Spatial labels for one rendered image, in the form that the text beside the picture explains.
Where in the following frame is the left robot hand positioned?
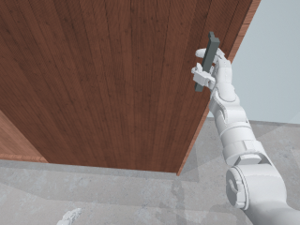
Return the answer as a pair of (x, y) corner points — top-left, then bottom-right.
(56, 208), (82, 225)

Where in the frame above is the handle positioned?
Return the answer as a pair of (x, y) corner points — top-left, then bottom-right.
(194, 31), (220, 92)

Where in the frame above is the right robot forearm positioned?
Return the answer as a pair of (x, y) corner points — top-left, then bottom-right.
(208, 82), (287, 201)

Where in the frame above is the robot right upper arm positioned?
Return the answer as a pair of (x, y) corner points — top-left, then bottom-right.
(226, 163), (300, 225)

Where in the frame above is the right robot hand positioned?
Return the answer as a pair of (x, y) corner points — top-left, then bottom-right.
(191, 48), (233, 92)

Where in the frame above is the wardrobe door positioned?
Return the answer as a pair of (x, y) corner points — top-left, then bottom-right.
(0, 110), (43, 157)
(0, 0), (251, 173)

